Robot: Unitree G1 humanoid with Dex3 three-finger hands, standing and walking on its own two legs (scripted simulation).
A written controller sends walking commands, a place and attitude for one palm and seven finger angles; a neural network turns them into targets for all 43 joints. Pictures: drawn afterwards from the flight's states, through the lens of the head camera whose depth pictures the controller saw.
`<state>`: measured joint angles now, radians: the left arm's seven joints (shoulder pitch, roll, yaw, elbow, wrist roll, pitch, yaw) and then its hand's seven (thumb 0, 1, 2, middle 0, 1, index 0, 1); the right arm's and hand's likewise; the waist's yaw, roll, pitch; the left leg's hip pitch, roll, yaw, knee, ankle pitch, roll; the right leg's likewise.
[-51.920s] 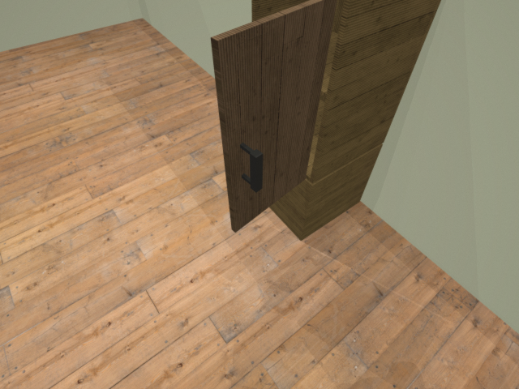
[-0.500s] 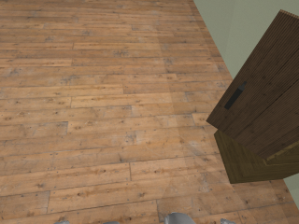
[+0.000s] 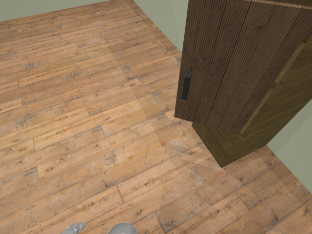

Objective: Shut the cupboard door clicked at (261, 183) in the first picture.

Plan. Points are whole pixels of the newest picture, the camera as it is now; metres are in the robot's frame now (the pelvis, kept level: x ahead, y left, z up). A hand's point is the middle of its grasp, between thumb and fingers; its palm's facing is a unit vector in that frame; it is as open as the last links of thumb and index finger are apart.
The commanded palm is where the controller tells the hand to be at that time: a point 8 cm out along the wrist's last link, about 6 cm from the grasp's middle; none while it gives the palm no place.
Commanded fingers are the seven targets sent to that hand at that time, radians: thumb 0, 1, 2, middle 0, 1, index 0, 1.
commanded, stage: turn to face it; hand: left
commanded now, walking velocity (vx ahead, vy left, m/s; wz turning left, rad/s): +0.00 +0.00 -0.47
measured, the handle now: (187, 83) +0.66 -0.09 -0.06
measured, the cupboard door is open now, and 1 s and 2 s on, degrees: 45 45 45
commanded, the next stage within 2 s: take the last steps up to it in 0.38 s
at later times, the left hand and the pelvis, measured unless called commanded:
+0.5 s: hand (99, 225) +0.16 +0.18 -0.16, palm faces -0.23 -0.94 -0.25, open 7.4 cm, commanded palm none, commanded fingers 0.00 0.90 0.90 -0.20 -0.30 -0.20 -0.30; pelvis +0.01 +0.01 -0.01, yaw -13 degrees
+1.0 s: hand (114, 208) +0.21 +0.14 -0.16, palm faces -0.32 -0.94 -0.15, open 7.4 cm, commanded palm none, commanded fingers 0.00 0.90 0.90 -0.20 -0.30 -0.20 -0.30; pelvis +0.08 -0.01 +0.01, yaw -19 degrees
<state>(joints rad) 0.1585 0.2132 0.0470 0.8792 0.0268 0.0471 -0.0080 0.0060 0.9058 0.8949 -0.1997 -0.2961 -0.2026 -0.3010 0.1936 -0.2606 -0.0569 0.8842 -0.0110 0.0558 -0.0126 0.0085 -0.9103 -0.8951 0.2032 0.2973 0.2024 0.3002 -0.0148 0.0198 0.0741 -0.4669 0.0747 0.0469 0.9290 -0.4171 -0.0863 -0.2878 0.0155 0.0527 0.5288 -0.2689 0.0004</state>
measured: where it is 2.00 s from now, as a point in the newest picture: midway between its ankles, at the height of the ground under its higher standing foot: outside the picture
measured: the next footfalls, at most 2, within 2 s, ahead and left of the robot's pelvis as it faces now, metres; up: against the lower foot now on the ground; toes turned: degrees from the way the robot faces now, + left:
left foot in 0.10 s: +0.07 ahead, +0.13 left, +0.00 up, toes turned +0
right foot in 0.46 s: +0.00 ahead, -0.12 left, +0.00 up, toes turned -15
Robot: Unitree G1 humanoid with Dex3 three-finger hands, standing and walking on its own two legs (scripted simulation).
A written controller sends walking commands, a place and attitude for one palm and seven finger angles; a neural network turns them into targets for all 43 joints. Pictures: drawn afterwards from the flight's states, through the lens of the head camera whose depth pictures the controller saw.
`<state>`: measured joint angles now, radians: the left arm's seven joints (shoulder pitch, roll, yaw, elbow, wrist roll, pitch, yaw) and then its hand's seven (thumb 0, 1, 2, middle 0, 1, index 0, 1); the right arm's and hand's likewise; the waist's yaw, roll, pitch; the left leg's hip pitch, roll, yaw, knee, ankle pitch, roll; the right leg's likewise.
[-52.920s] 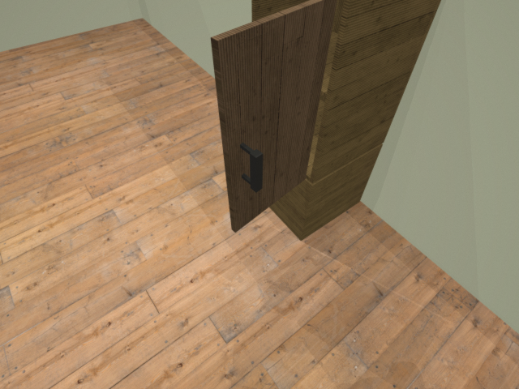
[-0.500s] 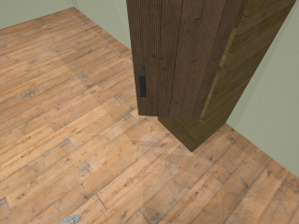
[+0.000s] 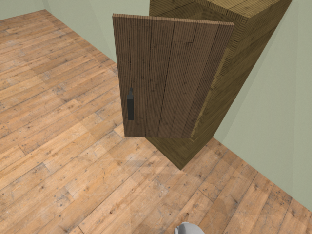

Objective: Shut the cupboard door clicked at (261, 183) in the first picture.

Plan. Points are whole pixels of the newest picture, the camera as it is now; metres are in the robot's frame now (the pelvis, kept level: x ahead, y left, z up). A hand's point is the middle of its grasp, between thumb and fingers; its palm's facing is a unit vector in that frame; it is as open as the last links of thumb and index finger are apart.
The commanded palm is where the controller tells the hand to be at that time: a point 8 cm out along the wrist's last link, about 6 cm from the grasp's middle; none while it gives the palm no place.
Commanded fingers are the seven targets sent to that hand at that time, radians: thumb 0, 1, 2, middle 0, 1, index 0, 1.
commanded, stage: take the last steps up to it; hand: left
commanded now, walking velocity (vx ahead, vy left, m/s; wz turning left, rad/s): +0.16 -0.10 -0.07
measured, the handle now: (131, 104) +0.57 +0.11 -0.08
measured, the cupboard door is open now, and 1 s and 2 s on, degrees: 45 45 45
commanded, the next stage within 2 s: come to a stop and stand still in 0.08 s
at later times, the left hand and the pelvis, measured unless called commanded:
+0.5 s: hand (117, 226) +0.17 +0.11 -0.18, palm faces +0.04 -0.97 -0.22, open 7.3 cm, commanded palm none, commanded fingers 0.00 0.90 0.90 -0.20 -0.30 -0.20 -0.30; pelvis +0.10 -0.07 -0.01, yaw +0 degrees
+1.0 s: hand out of the picture +0.10 +0.15 -0.18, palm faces +0.01 -0.97 -0.25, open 7.4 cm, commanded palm none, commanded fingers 0.00 0.90 0.90 -0.20 -0.30 -0.20 -0.30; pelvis +0.07 -0.05 -0.01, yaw +0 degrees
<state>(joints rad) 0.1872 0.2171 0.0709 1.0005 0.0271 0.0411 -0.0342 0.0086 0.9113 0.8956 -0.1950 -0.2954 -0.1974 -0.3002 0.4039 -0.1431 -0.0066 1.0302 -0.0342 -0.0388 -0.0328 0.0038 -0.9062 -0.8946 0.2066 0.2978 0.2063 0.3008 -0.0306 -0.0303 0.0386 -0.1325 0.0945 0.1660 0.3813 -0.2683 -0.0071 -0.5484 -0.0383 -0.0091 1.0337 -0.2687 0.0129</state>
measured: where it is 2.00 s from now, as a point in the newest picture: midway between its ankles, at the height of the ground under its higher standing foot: outside the picture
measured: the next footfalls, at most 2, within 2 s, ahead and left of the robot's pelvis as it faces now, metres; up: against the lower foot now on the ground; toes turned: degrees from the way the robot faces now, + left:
right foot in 0.18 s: +0.14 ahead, -0.17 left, +0.00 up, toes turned -7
left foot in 0.62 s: +0.16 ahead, +0.06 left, +0.00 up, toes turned +3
